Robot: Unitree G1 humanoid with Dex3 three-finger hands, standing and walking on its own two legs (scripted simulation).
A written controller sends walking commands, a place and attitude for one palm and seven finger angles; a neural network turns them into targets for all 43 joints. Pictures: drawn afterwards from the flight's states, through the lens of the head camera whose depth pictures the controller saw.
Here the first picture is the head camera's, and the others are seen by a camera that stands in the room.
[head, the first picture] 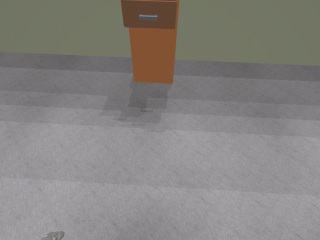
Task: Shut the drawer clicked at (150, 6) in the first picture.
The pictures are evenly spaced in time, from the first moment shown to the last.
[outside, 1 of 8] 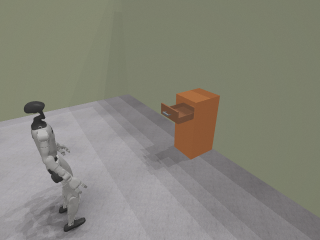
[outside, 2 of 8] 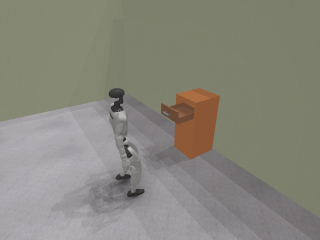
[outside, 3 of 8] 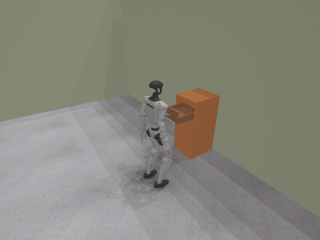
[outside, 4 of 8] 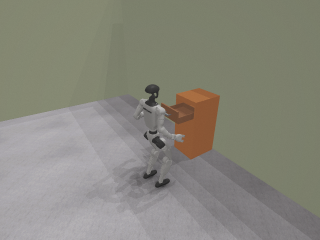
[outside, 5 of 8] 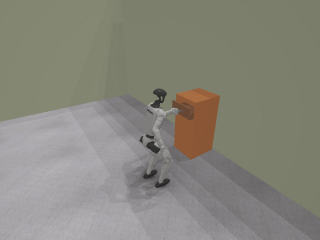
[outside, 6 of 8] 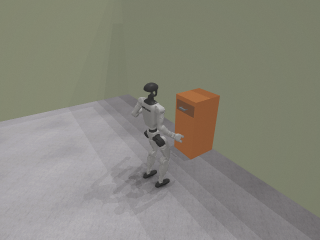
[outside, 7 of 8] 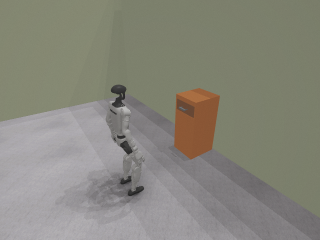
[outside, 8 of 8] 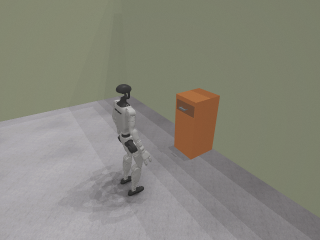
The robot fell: no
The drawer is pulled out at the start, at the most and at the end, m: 0.28 0.28 0.00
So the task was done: yes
